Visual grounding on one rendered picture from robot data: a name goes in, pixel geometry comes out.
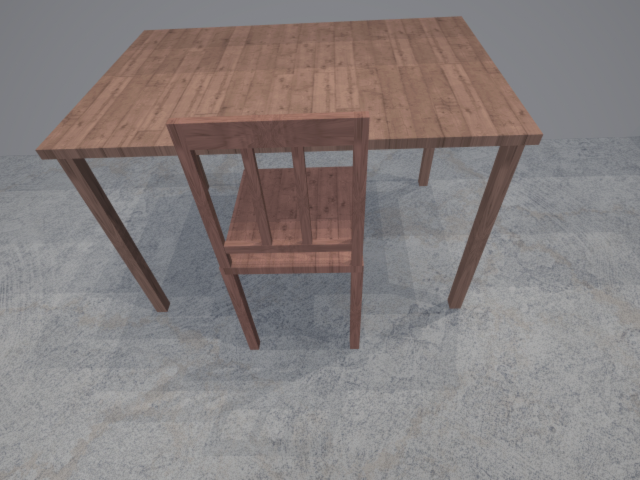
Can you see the table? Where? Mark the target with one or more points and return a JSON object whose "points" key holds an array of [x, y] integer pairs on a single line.
{"points": [[426, 82]]}

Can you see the chair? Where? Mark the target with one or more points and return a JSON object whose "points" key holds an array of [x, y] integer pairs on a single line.
{"points": [[285, 220]]}

